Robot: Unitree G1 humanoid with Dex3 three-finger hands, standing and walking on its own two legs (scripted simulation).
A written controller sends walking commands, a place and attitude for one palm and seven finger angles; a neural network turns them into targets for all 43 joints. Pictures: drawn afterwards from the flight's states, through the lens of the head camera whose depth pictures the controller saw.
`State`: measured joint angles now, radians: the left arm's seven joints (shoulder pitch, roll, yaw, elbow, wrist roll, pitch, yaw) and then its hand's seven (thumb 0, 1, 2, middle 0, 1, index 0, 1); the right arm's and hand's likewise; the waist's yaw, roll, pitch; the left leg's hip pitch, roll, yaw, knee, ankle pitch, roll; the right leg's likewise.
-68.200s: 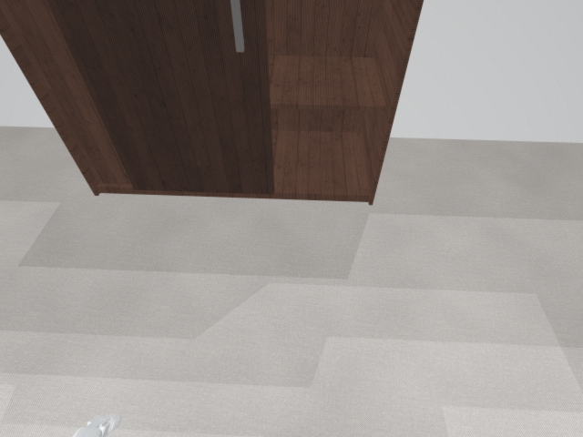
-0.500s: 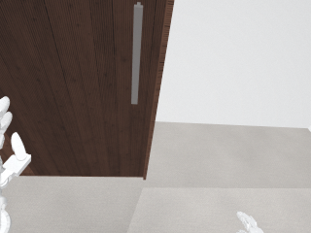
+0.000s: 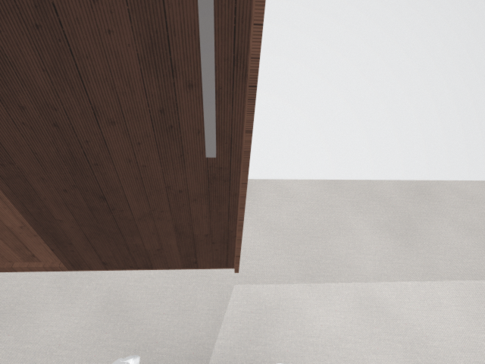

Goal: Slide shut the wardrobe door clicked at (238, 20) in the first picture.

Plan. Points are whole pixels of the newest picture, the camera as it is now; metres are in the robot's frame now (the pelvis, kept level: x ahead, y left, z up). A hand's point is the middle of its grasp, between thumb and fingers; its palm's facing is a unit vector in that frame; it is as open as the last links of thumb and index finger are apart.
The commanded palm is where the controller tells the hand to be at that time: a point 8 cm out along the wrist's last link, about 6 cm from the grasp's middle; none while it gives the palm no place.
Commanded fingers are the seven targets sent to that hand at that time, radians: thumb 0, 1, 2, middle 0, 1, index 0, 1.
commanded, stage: let the arm hang, fingers relaxed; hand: left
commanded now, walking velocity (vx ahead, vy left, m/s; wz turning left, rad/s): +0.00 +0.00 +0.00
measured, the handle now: (209, 84) +0.59 +0.08 +0.17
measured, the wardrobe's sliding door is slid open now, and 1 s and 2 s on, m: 0.00 0.00 0.00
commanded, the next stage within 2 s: look to check the result in 0.84 s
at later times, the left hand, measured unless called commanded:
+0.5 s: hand out of the picture +0.03 +0.19 -0.15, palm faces +0.03 -0.98 -0.20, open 7.4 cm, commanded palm none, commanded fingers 0.00 0.90 0.90 -0.20 -0.30 -0.20 -0.30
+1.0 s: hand out of the picture +0.05 +0.17 -0.15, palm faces +0.02 -0.99 -0.17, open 7.4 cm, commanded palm none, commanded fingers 0.00 0.90 0.90 -0.20 -0.30 -0.20 -0.30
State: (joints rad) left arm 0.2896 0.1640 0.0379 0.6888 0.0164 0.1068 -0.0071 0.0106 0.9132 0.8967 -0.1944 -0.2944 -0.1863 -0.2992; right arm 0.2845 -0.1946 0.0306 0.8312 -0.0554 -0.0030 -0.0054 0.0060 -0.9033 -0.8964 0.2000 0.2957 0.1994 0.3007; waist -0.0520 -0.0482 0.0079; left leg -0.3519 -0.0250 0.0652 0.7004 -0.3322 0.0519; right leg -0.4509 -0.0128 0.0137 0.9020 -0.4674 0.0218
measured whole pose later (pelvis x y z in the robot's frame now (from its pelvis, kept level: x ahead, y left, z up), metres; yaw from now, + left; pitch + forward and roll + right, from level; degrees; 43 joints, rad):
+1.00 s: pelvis +0.05 +0.01 +0.03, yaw +0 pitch +0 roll +0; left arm 0.24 0.14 0.01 1.16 0.00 0.00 0.03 0.00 0.92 0.90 -0.20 -0.30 -0.19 -0.30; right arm 0.26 -0.14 0.01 1.13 -0.01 0.00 -0.04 0.01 -0.92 -0.90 0.20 0.30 0.20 0.30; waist -0.01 0.00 0.05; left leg -0.14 -0.04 0.03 0.39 -0.25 0.05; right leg -0.16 -0.01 0.03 0.39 -0.23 0.02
